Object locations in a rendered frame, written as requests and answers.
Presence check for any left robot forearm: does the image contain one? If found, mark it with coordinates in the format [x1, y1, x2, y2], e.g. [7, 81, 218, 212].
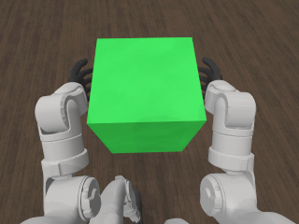
[35, 82, 90, 213]

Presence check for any right robot forearm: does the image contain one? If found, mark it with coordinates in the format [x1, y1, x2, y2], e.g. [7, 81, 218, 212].
[205, 80, 257, 203]

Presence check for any left robot foot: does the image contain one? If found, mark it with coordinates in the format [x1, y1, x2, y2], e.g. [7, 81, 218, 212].
[131, 189, 143, 224]

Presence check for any left robot hand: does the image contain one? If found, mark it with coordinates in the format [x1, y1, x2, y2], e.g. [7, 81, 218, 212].
[67, 58, 93, 102]

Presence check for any robot right upper arm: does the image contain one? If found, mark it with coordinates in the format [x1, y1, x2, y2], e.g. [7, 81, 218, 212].
[200, 173, 296, 224]

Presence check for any right robot hand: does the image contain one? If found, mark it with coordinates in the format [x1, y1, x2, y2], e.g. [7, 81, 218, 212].
[197, 57, 222, 100]

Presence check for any robot left upper arm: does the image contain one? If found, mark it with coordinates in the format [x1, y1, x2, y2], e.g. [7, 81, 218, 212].
[21, 175, 102, 224]

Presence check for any carton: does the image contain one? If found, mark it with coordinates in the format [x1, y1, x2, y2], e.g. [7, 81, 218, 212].
[87, 37, 206, 154]

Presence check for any left robot thigh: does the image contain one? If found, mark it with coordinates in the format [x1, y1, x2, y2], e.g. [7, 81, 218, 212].
[89, 179, 133, 224]

